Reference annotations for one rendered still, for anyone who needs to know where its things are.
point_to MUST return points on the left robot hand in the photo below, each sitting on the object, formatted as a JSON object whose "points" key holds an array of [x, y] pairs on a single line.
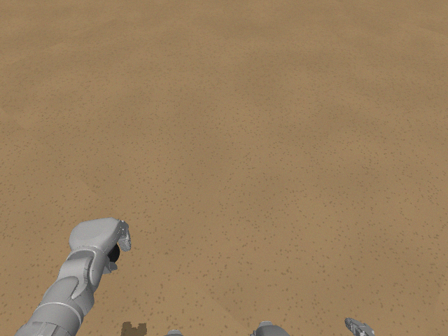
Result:
{"points": [[103, 234]]}

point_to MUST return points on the left robot arm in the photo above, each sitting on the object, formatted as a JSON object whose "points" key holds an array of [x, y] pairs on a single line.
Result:
{"points": [[70, 298]]}

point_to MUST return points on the tin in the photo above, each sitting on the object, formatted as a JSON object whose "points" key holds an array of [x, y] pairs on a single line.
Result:
{"points": [[114, 253]]}

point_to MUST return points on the right robot hand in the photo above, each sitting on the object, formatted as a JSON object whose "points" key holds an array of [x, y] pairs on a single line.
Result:
{"points": [[358, 328]]}

